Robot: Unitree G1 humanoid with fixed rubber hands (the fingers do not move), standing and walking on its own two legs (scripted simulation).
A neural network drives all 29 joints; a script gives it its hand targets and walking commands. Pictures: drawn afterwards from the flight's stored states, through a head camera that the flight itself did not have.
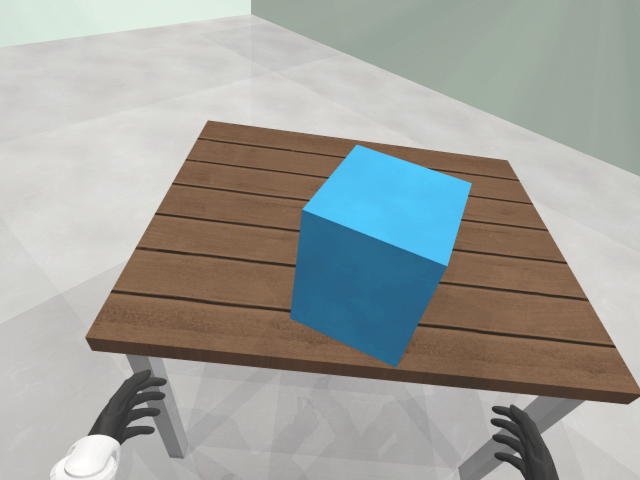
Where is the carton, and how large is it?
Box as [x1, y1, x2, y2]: [290, 145, 471, 366]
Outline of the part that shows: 356,145 302,209 290,317 391,365 396,366 447,265 471,183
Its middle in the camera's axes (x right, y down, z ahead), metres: +0.09 +0.02 +0.66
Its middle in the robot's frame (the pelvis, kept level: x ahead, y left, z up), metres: +0.48 -0.07 +0.01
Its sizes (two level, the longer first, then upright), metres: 0.210 0.200 0.250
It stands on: a table, 0.65 m high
